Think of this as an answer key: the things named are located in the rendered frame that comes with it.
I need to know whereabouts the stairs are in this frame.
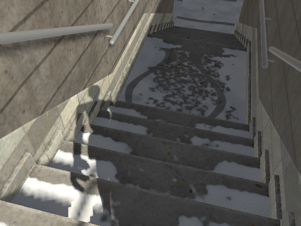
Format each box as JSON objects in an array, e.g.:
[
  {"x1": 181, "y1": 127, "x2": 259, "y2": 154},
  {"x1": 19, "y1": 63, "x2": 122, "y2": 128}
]
[
  {"x1": 0, "y1": 99, "x2": 280, "y2": 226},
  {"x1": 152, "y1": 25, "x2": 245, "y2": 47}
]

